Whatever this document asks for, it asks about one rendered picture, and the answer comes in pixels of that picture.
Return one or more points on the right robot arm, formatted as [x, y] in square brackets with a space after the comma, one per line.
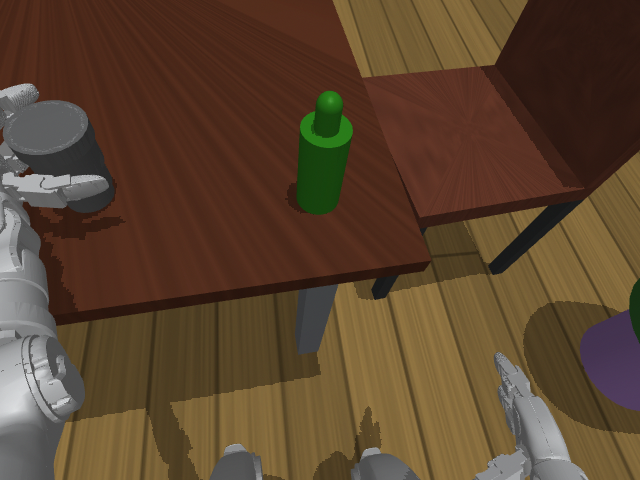
[557, 470]

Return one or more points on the table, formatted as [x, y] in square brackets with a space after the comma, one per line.
[196, 106]

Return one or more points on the left robot arm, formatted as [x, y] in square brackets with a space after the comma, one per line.
[39, 386]

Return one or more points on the left robot hand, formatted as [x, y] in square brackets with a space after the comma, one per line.
[37, 189]

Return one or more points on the right robot hand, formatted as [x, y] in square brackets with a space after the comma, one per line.
[538, 437]

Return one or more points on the potted plant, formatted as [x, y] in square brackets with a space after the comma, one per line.
[610, 354]

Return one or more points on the chair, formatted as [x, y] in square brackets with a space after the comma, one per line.
[552, 120]

